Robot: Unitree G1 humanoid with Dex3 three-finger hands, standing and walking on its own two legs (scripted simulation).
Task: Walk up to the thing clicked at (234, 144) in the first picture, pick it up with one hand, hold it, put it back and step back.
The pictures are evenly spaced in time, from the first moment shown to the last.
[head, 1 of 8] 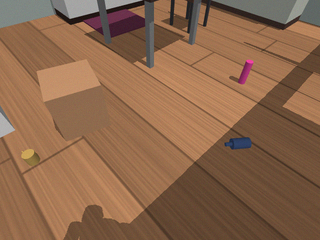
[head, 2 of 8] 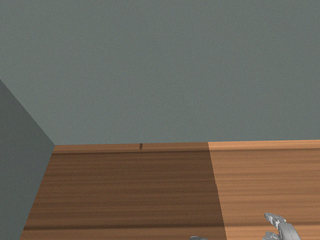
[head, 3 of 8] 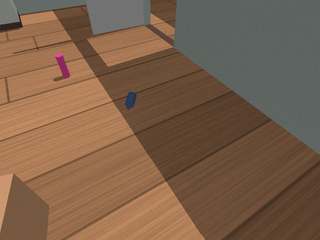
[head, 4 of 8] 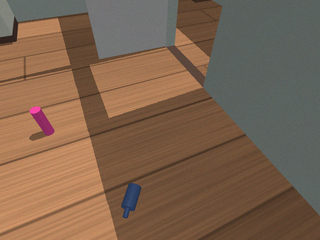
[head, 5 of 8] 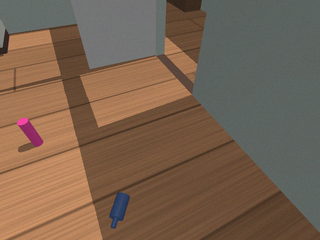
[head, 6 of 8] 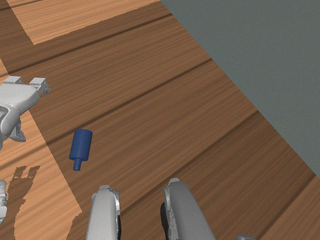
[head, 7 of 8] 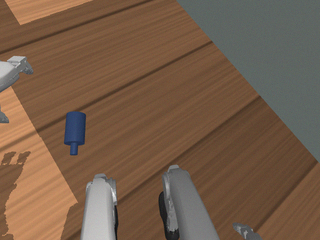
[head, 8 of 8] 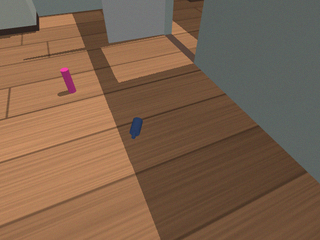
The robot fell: no
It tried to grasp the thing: yes
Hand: left
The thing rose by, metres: 0.00
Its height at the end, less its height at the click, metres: +0.00
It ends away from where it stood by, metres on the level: 0.02
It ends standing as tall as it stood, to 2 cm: yes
